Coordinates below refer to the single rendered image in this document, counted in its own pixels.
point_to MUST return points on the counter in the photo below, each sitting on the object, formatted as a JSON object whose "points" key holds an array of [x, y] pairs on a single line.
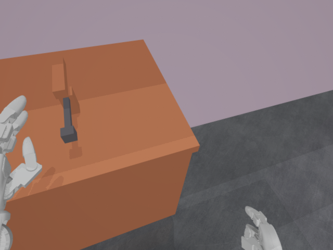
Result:
{"points": [[129, 164]]}

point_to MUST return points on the tap lever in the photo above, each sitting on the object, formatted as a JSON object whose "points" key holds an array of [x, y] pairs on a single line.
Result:
{"points": [[68, 133]]}

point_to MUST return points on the robot left forearm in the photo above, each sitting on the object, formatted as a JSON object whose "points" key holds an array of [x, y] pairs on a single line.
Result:
{"points": [[6, 237]]}

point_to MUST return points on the right robot hand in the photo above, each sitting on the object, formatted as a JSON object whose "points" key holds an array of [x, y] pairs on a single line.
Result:
{"points": [[265, 238]]}

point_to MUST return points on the left robot hand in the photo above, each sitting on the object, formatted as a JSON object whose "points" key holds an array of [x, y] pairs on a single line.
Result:
{"points": [[12, 119]]}

